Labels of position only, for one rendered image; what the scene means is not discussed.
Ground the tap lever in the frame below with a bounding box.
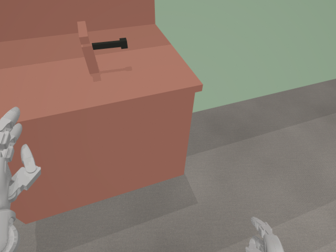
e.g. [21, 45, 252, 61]
[92, 38, 128, 50]

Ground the robot left hand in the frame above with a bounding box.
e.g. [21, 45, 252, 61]
[0, 107, 41, 209]

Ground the robot right hand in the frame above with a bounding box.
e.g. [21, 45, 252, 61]
[246, 217, 284, 252]

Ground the counter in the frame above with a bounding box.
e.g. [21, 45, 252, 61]
[0, 0, 203, 224]

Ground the robot left forearm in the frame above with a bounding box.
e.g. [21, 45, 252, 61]
[0, 209, 20, 252]

